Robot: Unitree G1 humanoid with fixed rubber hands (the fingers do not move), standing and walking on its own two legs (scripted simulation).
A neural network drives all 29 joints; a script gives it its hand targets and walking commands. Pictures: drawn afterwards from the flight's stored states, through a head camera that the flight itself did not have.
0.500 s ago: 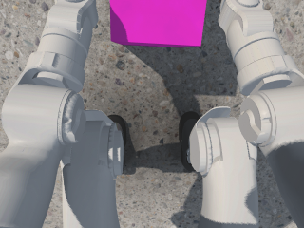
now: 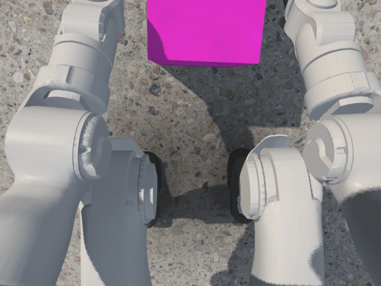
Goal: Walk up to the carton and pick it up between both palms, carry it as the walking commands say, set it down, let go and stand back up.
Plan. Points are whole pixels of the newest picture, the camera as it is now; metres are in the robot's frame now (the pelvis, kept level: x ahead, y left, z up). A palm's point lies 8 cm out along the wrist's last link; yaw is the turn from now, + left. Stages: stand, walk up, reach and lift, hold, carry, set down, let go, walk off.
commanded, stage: reach and lift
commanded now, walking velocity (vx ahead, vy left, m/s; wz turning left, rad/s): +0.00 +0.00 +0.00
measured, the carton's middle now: out of the picture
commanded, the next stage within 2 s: none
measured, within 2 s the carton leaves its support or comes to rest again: leaves its support in 0.44 s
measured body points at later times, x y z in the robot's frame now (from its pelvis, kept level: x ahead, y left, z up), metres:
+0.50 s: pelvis -0.01 +0.00 +0.01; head +0.37 +0.01 +0.25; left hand +0.55 +0.13 -0.18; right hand +0.56 -0.13 -0.16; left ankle +0.09 +0.12 -0.31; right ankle +0.10 -0.14 -0.31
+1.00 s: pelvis -0.02 +0.00 +0.04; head +0.36 +0.01 +0.27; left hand +0.55 +0.12 -0.13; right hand +0.56 -0.13 -0.11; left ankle +0.09 +0.12 -0.31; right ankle +0.10 -0.14 -0.31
